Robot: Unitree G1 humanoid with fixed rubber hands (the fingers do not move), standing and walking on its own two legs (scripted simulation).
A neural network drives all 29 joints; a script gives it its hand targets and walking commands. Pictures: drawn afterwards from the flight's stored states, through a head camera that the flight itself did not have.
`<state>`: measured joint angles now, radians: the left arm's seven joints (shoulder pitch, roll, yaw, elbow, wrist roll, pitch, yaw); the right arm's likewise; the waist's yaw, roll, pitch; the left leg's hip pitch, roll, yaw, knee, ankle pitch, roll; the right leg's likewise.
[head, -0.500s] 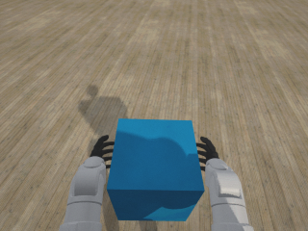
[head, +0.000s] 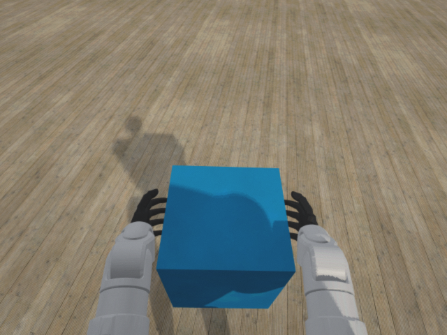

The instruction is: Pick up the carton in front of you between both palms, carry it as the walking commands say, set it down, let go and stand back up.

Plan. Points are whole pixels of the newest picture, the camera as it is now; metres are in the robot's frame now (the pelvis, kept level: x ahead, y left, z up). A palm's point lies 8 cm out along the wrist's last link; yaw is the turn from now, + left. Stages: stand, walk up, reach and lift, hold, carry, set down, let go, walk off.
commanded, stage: carry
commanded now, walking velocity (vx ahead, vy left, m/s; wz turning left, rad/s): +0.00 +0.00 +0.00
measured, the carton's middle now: (223, 241) +0.31 +0.00 -0.04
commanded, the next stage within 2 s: hold in 0.32 s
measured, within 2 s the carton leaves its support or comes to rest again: neither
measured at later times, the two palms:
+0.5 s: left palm (152, 234) +0.28 +0.13 +0.04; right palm (321, 243) +0.26 -0.17 +0.04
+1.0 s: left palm (160, 217) +0.31 +0.12 +0.04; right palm (322, 243) +0.26 -0.17 +0.04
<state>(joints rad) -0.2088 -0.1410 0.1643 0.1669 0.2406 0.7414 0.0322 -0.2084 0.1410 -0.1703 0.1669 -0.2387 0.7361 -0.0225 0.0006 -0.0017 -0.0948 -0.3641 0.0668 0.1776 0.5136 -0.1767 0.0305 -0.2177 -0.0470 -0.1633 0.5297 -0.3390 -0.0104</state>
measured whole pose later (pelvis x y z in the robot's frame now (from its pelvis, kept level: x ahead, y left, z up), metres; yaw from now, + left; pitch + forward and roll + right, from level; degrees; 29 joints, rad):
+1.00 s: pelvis -0.03 +0.03 +0.00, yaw -9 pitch -7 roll +0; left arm -0.51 -0.19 0.45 0.50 0.40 0.63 0.00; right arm -0.53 0.19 -0.50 0.57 -0.43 0.56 0.05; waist 0.01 -0.03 0.07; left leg -0.23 -0.05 -0.03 0.54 -0.19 0.03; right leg -0.15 0.03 0.10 0.58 -0.31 -0.01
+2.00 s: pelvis -0.07 +0.03 -0.22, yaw -14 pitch +44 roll -5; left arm -1.03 0.09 0.41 0.71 0.22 0.27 -0.01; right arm -0.98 0.09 -0.47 0.64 -0.16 0.23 -0.14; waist 0.05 -0.05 -0.09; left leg -1.90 -0.08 -0.10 1.57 -0.43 -0.01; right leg -1.80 0.15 0.05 1.59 -0.56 0.05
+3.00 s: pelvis -0.08 +0.04 -0.37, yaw -18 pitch +38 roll -3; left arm -1.48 0.36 0.33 0.96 0.07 0.28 -0.04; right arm -1.47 -0.13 -0.26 0.92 0.04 0.24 -0.25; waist 0.13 -0.07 0.37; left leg -2.23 -0.03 -0.04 2.13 -0.57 0.00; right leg -2.14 0.22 0.02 2.16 -0.69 0.08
